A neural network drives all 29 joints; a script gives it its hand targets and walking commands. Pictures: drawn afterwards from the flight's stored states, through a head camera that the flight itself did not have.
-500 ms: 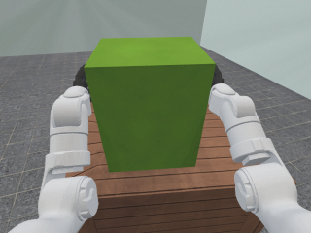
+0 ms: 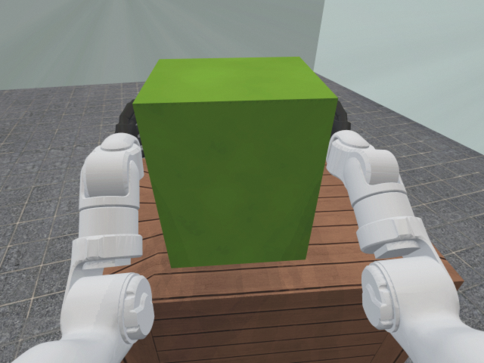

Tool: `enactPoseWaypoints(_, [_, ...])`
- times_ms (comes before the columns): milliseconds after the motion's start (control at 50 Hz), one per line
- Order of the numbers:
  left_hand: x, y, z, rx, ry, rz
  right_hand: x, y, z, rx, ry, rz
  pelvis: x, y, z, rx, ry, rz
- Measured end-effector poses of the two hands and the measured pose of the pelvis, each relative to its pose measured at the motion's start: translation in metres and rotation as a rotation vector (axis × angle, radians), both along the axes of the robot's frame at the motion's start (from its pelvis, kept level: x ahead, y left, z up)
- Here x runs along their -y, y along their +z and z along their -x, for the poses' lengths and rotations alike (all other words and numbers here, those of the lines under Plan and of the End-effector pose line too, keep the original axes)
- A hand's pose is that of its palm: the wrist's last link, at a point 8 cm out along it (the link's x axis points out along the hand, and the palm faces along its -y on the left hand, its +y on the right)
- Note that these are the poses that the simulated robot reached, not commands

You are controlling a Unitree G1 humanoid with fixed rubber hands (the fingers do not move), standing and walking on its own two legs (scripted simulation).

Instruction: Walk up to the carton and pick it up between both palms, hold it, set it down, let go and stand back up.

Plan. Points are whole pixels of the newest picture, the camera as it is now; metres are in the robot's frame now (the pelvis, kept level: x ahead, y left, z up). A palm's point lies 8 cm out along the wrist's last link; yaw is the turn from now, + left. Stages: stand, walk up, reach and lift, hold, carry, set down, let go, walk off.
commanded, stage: hold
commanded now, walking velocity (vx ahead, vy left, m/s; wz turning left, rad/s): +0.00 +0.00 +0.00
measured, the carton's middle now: (235, 162) +0.38 +0.01 +0.22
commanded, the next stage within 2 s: none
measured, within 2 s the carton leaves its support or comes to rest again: neither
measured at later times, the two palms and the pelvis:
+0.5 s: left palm (131, 139) +0.37 +0.17 +0.27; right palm (336, 131) +0.38 -0.16 +0.28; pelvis +0.01 -0.01 +0.00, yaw +0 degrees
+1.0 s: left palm (135, 138) +0.37 +0.16 +0.27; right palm (339, 137) +0.38 -0.16 +0.27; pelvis +0.00 -0.01 +0.00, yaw +0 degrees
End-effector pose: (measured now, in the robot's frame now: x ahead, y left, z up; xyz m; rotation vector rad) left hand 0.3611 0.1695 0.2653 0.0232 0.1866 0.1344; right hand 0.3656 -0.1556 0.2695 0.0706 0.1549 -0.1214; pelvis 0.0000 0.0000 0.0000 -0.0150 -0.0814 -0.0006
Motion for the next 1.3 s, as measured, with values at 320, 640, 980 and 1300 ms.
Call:
enactPoseWaypoints(320, [0.005,0.012,-0.009,-0.007,0.005,0.004,0.005,0.012,-0.010,-0.006,0.009,0.020,0.004,0.000,0.002,-0.027,-0.004,-0.005])
enactPoseWaypoints(640, [0.003,-0.002,-0.009,0.001,0.007,0.014,0.003,0.004,-0.011,0.002,0.013,0.023,0.013,0.001,-0.011,-0.016,0.018,-0.001])
enactPoseWaypoints(980, [0.008,0.002,-0.010,-0.009,0.008,0.027,0.008,-0.001,-0.009,-0.010,0.000,-0.022,0.010,0.000,-0.005,-0.028,0.000,-0.006])
enactPoseWaypoints(1300, [0.009,0.003,-0.021,-0.003,-0.005,0.014,0.009,0.006,-0.018,-0.007,0.001,0.029,0.009,0.001,-0.013,-0.022,0.013,0.000])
